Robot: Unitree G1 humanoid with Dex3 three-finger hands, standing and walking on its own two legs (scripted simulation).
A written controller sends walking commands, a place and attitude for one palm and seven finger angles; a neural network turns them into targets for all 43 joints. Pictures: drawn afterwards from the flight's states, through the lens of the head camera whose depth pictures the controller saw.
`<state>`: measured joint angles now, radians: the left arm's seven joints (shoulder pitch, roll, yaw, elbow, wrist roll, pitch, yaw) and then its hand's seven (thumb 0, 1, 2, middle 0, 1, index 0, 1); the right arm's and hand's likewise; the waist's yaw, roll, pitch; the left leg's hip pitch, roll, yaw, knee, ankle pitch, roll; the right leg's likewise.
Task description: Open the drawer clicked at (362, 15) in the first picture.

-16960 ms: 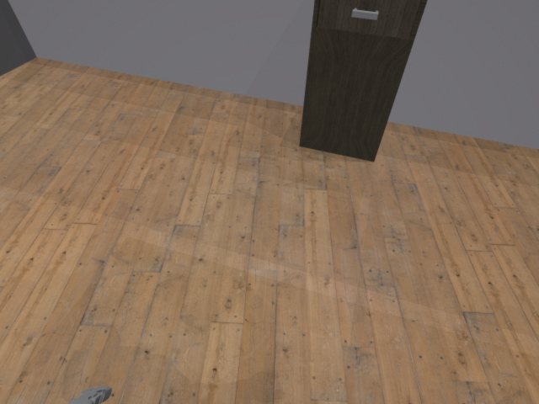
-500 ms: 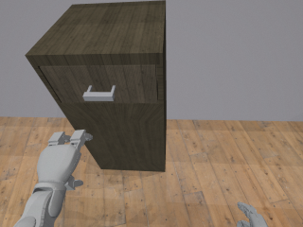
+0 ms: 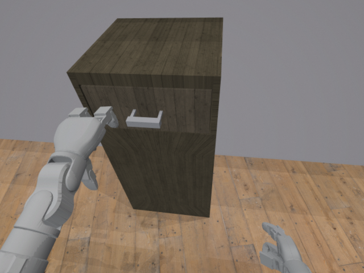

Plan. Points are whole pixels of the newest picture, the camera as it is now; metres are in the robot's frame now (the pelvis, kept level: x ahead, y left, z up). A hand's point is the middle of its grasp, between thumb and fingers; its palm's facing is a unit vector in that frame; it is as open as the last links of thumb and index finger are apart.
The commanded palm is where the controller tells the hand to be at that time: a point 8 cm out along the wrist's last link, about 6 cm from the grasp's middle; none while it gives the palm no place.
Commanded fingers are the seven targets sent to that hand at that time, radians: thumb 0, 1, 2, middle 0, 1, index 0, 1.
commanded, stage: raise the hand with hooked fingers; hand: left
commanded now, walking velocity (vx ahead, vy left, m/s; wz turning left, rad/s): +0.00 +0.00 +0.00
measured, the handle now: (145, 117) +0.54 +0.22 +0.01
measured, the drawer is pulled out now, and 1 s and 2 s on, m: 0.00 0.00 0.00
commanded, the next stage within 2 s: move the hooked fingers above the handle in 0.38 s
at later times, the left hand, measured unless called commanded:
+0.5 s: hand (96, 149) +0.31 +0.24 +0.13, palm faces +0.11 -0.07 -0.99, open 13.8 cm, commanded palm +0.28 +0.23 +0.18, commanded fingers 0.00 -0.50 0.30 -0.30 -1.20 -0.30 -1.20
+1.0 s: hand (116, 138) +0.37 +0.23 +0.10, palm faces -0.03 -0.03 -1.00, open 13.8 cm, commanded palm +0.35 +0.23 +0.16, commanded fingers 0.00 -0.50 0.30 -0.30 -1.20 -0.30 -1.20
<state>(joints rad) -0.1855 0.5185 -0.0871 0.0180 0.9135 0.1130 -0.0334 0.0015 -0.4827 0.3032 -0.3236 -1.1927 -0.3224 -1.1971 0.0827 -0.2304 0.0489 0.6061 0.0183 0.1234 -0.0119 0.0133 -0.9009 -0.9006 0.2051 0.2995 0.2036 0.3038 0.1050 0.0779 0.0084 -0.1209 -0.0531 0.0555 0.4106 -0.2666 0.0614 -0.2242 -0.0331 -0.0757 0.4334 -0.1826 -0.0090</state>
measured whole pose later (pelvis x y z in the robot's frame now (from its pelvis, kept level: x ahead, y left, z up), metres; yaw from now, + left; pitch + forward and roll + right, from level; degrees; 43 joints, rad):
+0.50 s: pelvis -0.01 -0.01 +0.00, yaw +0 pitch +0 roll +0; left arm -0.17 0.52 -0.03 0.03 0.88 0.04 0.02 0.00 -0.49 0.30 -0.32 -1.20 -0.32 -1.20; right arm 0.13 -0.27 0.01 0.64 0.03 0.12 0.01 0.02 -0.90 -0.90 0.20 0.30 0.20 0.30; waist 0.10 0.08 0.01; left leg -0.15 -0.05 0.06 0.38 -0.23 0.05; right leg -0.26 -0.03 -0.08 0.41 -0.15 -0.02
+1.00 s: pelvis -0.01 -0.03 +0.00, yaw +0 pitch +4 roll +1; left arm -0.44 0.54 -0.06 0.43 0.92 -0.06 0.00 0.00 -0.49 0.30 -0.32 -1.20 -0.32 -1.20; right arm 0.18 -0.29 -0.01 0.65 0.04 0.11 -0.05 0.01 -0.90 -0.90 0.20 0.30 0.20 0.30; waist 0.05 0.06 0.00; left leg -0.26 -0.03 0.05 0.44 -0.26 0.03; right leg -0.36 -0.01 -0.08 0.46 -0.17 -0.04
